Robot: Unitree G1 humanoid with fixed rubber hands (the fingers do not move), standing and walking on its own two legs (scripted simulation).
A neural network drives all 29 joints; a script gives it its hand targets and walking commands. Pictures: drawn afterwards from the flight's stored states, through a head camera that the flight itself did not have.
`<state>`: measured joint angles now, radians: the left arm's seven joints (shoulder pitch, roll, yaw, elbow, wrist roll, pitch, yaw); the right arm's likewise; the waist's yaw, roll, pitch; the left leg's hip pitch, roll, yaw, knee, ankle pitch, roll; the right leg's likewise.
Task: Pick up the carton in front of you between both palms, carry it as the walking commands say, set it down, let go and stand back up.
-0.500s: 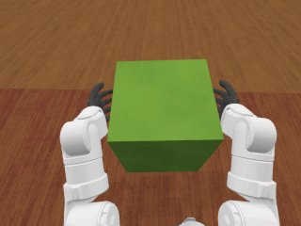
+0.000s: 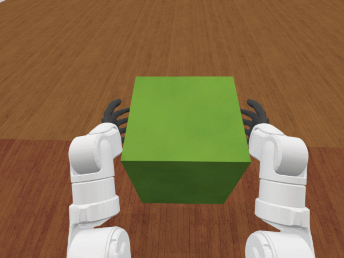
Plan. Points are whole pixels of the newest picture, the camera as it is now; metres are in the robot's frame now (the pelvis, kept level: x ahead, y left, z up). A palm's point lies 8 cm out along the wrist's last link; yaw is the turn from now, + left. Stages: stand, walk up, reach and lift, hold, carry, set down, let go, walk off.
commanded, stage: carry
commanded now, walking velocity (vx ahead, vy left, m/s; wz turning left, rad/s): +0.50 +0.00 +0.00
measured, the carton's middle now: (183, 145) +0.37 -0.01 +0.09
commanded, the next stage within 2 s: none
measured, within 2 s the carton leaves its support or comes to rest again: neither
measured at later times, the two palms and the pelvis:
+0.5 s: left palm (127, 56) +0.63 +0.14 +0.18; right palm (227, 48) +0.66 -0.16 +0.18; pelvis +0.30 -0.04 +0.05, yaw +0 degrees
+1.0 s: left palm (140, 0) +0.97 +0.13 +0.24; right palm out of the picture +0.95 -0.17 +0.24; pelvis +0.61 +0.00 +0.10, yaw +0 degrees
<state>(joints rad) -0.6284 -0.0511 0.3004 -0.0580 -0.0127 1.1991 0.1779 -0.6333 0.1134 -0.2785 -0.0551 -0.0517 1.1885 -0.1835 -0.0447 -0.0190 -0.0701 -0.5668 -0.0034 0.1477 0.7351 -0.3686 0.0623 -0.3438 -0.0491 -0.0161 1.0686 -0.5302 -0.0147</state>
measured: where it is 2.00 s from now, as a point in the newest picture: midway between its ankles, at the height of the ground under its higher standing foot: (176, 113)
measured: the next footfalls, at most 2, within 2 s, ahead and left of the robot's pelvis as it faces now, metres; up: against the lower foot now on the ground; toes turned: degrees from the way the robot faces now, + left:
right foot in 0.32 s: +0.39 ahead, -0.12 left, +0.04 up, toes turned -8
left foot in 0.74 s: +0.64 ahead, +0.09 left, +0.07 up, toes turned +7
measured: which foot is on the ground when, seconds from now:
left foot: down 0.00-0.36, up 0.38-0.72, down 0.74-1.00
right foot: up 0.00-0.30, down 0.32-0.76, up 0.78-1.00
